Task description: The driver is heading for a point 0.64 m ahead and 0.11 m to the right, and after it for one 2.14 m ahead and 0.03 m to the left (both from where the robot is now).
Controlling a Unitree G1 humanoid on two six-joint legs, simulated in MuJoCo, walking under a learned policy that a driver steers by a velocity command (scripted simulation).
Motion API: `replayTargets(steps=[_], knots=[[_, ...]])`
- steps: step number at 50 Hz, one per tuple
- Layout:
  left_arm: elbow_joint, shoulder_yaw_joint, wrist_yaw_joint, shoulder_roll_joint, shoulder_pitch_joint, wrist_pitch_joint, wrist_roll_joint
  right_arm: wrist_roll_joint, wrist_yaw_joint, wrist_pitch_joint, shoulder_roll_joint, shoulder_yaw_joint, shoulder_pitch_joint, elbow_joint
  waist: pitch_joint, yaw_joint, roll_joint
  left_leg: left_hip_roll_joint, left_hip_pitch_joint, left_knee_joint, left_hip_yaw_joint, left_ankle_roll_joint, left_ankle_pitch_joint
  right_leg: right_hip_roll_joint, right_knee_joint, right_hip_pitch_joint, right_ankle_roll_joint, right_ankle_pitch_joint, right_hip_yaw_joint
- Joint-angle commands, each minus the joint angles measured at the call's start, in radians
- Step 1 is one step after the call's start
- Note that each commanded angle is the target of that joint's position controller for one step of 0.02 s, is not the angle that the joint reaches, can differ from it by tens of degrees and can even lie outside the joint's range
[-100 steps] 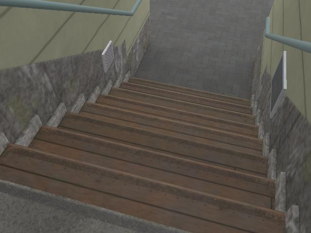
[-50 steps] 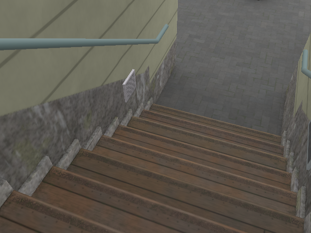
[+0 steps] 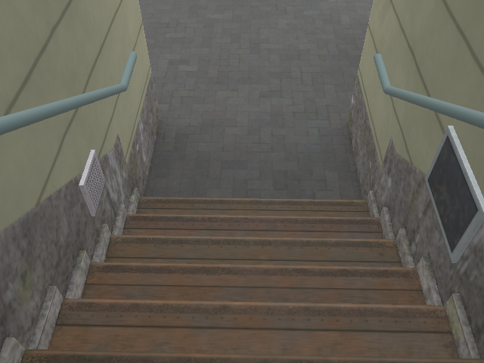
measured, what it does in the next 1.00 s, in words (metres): goes down: right foot 0.17 m lower, then left foot 0.17 m lower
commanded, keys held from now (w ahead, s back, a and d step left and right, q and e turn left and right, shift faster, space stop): w+e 0.32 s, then w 0.36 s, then q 0.32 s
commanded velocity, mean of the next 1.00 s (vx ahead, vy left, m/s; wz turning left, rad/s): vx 0.43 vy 0.00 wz -0.23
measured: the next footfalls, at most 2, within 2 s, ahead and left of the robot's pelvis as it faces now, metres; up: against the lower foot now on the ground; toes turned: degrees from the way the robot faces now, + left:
right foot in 0.22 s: +0.23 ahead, -0.18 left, -0.17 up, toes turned -13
left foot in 0.66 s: +0.53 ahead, +0.00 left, -0.35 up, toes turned -13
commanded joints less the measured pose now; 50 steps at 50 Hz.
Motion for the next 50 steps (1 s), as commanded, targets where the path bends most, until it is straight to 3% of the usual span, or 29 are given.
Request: replayTargets(steps=[1, 8, 10, 11, 12, 13, 15, 16, 17, 18, 19, 20, 22, 23, 25, 27, 29, 31, 33, 34, 35, 36, 37, 38, 40, 41, 43, 45, 50], knots=[[-0.076, -0.001, 0.011, 0.018, -0.083, 0.018, 0.005, 0.018, -0.009, -0.003, -0.114, -0.022, 0.127, 0.017, 0.217, -0.032, 0.094, 0.320, -0.071, -0.255, -0.248, 0.144, 0.224, -0.019, -0.174, 0.032, 0.000, -0.019, -0.027], [-0.062, 0.013, 0.032, 0.020, -0.229, -0.009, 0.025, 0.036, -0.055, 0.074, -0.202, -0.086, 0.152, 0.007, 0.203, -0.091, 0.112, 0.347, 0.137, -0.067, -0.263, 0.086, 0.429, 0.010, -0.469, 0.180, 0.001, -0.250, -0.101], [0.094, 0.066, 0.035, 0.092, 0.085, -0.035, -0.005, 0.002, -0.006, 0.096, -0.250, -0.094, 0.045, -0.011, 0.061, 0.075, 0.048, 0.267, -0.019, 0.275, -0.138, 0.034, 0.474, 0.066, -0.507, 0.640, -0.009, -0.076, -0.176], [0.183, 0.124, 0.031, 0.213, 0.344, -0.051, 0.000, -0.007, 0.036, 0.103, -0.239, -0.088, 0.049, 0.010, -0.035, 0.193, -0.042, 0.182, -0.217, 0.558, -0.092, -0.014, 0.374, 0.074, -0.518, 1.022, -0.047, 0.051, -0.211], [0.261, 0.157, 0.025, 0.336, 0.587, -0.042, 0.011, 0.008, 0.101, 0.098, -0.115, -0.065, 0.198, 0.015, -0.347, 0.174, -0.219, 0.047, -0.522, 1.066, -0.104, -0.090, -0.256, -0.074, -0.077, 1.559, -0.240, 0.613, -0.015], [0.288, 0.169, 0.033, 0.338, 0.680, -0.039, 0.008, 0.064, 0.128, 0.077, -0.162, -0.075, 0.002, -0.091, -0.424, 0.279, -0.119, 0.036, -0.727, 1.183, -0.183, -0.081, -0.297, -0.153, -0.073, 1.664, -0.272, 0.683, 0.113], [0.239, 0.131, 0.045, 0.200, 0.561, -0.051, -0.015, 0.129, 0.076, 0.014, -0.240, -0.094, -0.425, -0.302, -0.157, 0.319, -0.031, 0.080, -1.007, 1.150, -0.262, -0.058, -0.313, -0.216, -0.249, 1.332, -0.294, -0.050, 0.261], [0.217, 0.077, 0.034, 0.052, 0.392, -0.049, -0.005, 0.108, 0.053, 0.011, -0.233, -0.096, -0.410, -0.295, -0.045, 0.202, 0.117, 0.138, -0.938, 0.877, -0.353, -0.014, -0.117, -0.195, -0.248, 1.049, -0.237, -0.305, 0.254], [0.190, 0.067, 0.020, 0.071, 0.290, -0.048, 0.003, 0.107, 0.031, 0.019, -0.211, -0.094, -0.334, -0.278, 0.054, 0.103, 0.100, 0.142, -0.783, 0.835, -0.373, 0.012, -0.056, -0.211, -0.269, 0.693, -0.269, -0.340, 0.257], [0.138, 0.030, 0.031, 0.000, 0.177, -0.065, 0.000, 0.068, 0.021, 0.033, -0.127, -0.069, -0.226, -0.236, 0.114, 0.030, 0.163, 0.194, -0.641, 0.526, -0.452, 0.049, 0.280, -0.168, -0.323, 0.426, -0.235, -0.370, 0.180], [0.096, 0.019, 0.033, -0.006, 0.126, -0.079, -0.042, 0.045, 0.038, 0.055, -0.126, -0.076, -0.155, -0.176, 0.179, 0.018, 0.126, 0.175, -0.474, 0.292, -0.389, 0.048, 0.509, -0.106, -0.394, 0.166, -0.240, -0.426, 0.095], [0.087, 0.022, 0.026, 0.042, 0.105, -0.081, -0.041, 0.036, 0.065, 0.080, -0.128, -0.077, -0.155, -0.174, 0.145, 0.009, 0.024, 0.116, -0.345, 0.295, -0.324, 0.053, 0.568, -0.024, -0.377, 0.039, -0.235, -0.573, 0.067], [0.062, 0.020, 0.030, 0.084, 0.107, -0.091, 0.009, 0.036, 0.107, 0.069, -0.161, -0.070, -0.030, -0.158, 0.073, -0.039, 0.028, 0.061, -0.165, 0.434, -0.273, 0.031, 0.705, 0.023, -0.180, -0.169, -0.231, -0.604, 0.065], [0.108, 0.000, 0.056, 0.011, 0.219, -0.106, 0.011, 0.029, 0.106, 0.066, -0.168, -0.059, -0.182, -0.211, 0.068, 0.056, 0.077, 0.115, -0.400, 0.249, -0.396, 0.018, 0.912, 0.011, -0.127, 0.039, -0.225, -0.714, 0.132], [0.121, -0.014, 0.103, -0.008, 0.322, -0.119, -0.004, 0.055, 0.075, 0.064, -0.220, -0.047, -0.412, -0.288, 0.043, 0.167, 0.133, 0.133, -0.511, -0.192, -0.432, -0.016, 1.190, 0.011, 0.017, 0.248, -0.172, -0.857, 0.187], [0.099, -0.008, 0.082, 0.089, 0.283, -0.097, 0.027, 0.077, 0.066, 0.087, -0.218, -0.047, -0.453, -0.315, 0.044, 0.112, 0.039, 0.057, -0.139, -0.162, -0.299, -0.034, 1.119, 0.041, 0.013, -0.027, -0.150, -0.946, 0.149], [0.057, -0.010, 0.056, 0.100, 0.265, -0.077, 0.014, 0.042, 0.083, 0.100, -0.261, -0.058, -0.401, -0.311, 0.097, 0.080, 0.031, 0.057, -0.098, -0.166, -0.298, -0.023, 0.882, 0.010, 0.083, -0.016, -0.142, -0.996, 0.223], [0.064, -0.001, 0.054, 0.133, 0.290, -0.058, 0.000, 0.057, 0.076, 0.086, -0.286, -0.066, -0.397, -0.310, 0.122, 0.082, 0.042, 0.060, -0.038, -0.414, -0.298, 0.014, 0.808, -0.018, 0.181, 0.148, -0.127, -0.908, 0.291], [0.114, 0.021, -0.005, 0.193, 0.310, -0.026, 0.045, 0.106, 0.057, 0.056, -0.431, -0.151, -0.021, -0.179, -0.018, -0.070, 0.118, 0.079, 0.336, -0.529, -0.295, 0.100, 0.882, 0.044, 0.609, 0.182, -0.024, -0.721, 0.217], [0.200, 0.005, -0.033, 0.001, 0.633, -0.042, 0.008, 0.063, 0.075, 0.057, -0.486, -0.171, 0.169, -0.109, -0.296, -0.013, 0.377, 0.219, 0.784, -0.095, -0.361, 0.318, 1.524, 0.240, 1.150, -0.061, 0.065, -1.163, 0.047], [0.118, 0.022, -0.041, 0.039, 0.582, -0.054, -0.048, 0.050, 0.103, 0.072, -0.543, -0.176, 0.166, -0.127, -0.297, -0.002, 0.345, 0.324, 0.832, -0.100, -0.620, 0.423, 1.748, 0.295, 1.471, -0.369, 0.100, -1.294, -0.015], [0.024, 0.061, 0.098, 0.119, 0.272, -0.022, -0.135, 0.198, 0.076, 0.097, -0.413, -0.173, 0.153, -0.113, -0.253, -0.026, 0.094, 0.512, 0.737, -0.224, -0.766, 0.373, 1.417, 0.233, 1.455, -0.527, 0.067, -1.294, -0.084], [-0.017, 0.044, 0.152, 0.067, 0.132, -0.001, -0.105, 0.218, 0.046, 0.102, -0.333, -0.140, 0.065, -0.135, -0.129, -0.006, 0.087, 0.475, 0.549, -0.311, -0.766, 0.340, 1.207, 0.159, 1.330, -0.550, 0.078, -1.230, -0.106], [-0.076, -0.014, 0.087, -0.009, 0.184, -0.031, -0.043, 0.036, 0.100, 0.072, -0.340, -0.109, -0.028, -0.145, -0.007, 0.045, 0.166, 0.365, 0.287, -0.328, -0.737, 0.329, 0.933, 0.075, 1.245, -0.532, 0.056, -0.928, 0.059], [-0.044, -0.019, 0.054, -0.042, 0.270, -0.037, -0.037, -0.002, 0.092, 0.062, -0.180, -0.079, -0.071, -0.112, 0.091, 0.141, 0.076, 0.290, -0.080, -0.344, -0.641, 0.275, 1.063, -0.005, 0.990, -0.390, 0.052, -0.685, 0.063], [-0.013, -0.023, 0.031, -0.058, 0.309, -0.031, -0.007, 0.032, 0.065, 0.038, -0.171, -0.080, -0.089, -0.115, 0.056, 0.139, 0.115, 0.163, -0.169, -0.335, -0.546, 0.240, 0.954, 0.011, 0.806, -0.316, 0.043, -0.565, 0.013], [0.004, 0.000, 0.000, 0.024, 0.210, -0.019, -0.015, 0.084, 0.051, 0.014, -0.206, -0.069, -0.102, -0.137, 0.032, 0.091, 0.125, 0.121, -0.381, -0.367, -0.490, 0.256, 0.859, 0.030, 0.509, -0.090, 0.098, -0.322, -0.063], [-0.004, -0.008, -0.007, 0.030, 0.185, -0.019, -0.013, 0.049, 0.054, 0.018, -0.307, -0.086, -0.175, -0.165, -0.042, 0.142, 0.165, 0.083, -0.515, -0.272, -0.507, 0.239, 0.861, 0.060, 0.580, 0.105, 0.124, -0.256, -0.069], [-0.114, 0.047, 0.082, 0.139, 0.132, -0.041, -0.010, 0.072, 0.038, 0.003, -0.367, -0.104, -0.202, -0.246, -0.077, 0.177, 0.149, 0.115, -0.366, -0.006, -0.628, 0.201, 1.193, 0.152, 0.509, 0.238, 0.146, -0.751, -0.113]])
